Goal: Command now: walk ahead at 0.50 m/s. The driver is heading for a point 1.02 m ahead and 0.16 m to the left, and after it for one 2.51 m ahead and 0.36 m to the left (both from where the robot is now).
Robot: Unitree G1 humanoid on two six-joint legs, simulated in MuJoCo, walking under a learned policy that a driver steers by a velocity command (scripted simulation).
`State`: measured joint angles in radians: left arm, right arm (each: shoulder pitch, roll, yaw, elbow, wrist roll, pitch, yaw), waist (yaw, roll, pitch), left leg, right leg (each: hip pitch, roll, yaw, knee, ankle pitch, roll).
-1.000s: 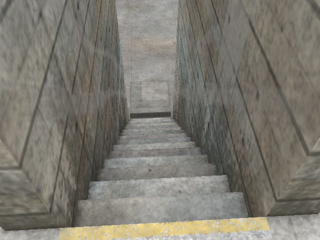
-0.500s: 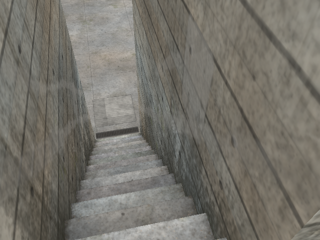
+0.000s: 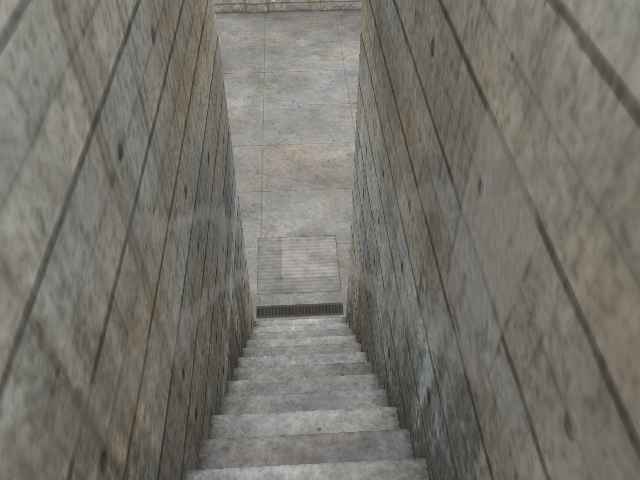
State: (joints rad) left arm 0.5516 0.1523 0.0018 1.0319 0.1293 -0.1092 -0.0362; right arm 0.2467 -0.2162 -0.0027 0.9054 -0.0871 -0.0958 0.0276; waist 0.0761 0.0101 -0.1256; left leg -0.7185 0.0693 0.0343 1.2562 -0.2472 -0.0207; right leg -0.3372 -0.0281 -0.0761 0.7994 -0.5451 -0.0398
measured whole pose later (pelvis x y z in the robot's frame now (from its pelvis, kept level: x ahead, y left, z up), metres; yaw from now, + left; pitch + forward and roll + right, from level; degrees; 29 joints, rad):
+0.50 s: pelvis +0.21 +0.03 -0.23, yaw +2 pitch +5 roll -4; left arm 0.42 0.24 0.01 0.97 0.14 -0.10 -0.05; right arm 0.33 -0.21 0.05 0.83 -0.08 -0.07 0.07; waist -0.03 0.04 -0.09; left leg -0.95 0.05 -0.15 1.79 -0.23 -0.01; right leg -0.42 0.12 -0.12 0.81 -0.47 -0.10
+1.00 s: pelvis +0.41 +0.14 -0.46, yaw +2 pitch +6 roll +2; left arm 0.22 0.19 -0.04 0.91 0.08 -0.09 -0.07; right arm 0.52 -0.13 0.04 1.04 -0.09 -0.14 0.06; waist -0.01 -0.04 -0.07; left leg -0.49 -0.15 0.10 0.94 -0.56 0.14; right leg -1.18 -0.16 0.06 1.50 0.23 -0.02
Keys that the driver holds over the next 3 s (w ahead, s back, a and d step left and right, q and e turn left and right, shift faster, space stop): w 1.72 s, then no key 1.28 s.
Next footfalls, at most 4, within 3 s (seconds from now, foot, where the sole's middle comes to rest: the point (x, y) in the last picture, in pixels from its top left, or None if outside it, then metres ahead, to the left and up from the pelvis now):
0.06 left None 0.02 0.11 -0.74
0.36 right None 0.22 -0.03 -0.96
0.74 left None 0.41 0.18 -1.18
1.28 right None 0.66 0.05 -1.40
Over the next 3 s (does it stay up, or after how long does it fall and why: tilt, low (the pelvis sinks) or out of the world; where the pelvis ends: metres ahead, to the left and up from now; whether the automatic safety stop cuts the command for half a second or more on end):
stays up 1.06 0.27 -1.08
